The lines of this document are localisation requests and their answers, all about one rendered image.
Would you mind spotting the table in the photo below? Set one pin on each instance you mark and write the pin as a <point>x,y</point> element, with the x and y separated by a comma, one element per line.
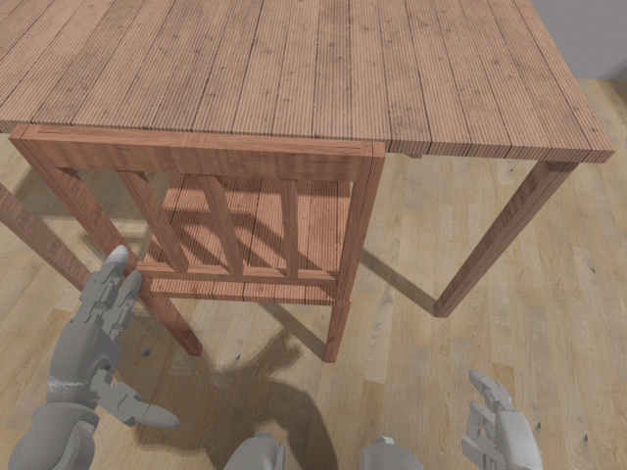
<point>465,78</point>

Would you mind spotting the robot right hand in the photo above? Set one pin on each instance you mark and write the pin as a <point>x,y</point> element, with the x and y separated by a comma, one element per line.
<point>510,444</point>

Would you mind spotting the robot left hand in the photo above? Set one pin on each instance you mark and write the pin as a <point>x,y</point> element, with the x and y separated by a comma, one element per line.
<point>91,338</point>

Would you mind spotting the robot left forearm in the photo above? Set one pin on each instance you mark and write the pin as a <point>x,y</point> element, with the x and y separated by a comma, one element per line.
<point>59,438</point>

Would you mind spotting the chair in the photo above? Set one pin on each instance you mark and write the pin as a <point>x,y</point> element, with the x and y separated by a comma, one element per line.
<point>246,218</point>

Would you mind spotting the left robot thigh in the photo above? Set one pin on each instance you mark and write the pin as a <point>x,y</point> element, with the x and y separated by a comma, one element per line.
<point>257,454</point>

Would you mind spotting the robot right shin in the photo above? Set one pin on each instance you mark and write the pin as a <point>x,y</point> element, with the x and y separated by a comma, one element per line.
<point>384,440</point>

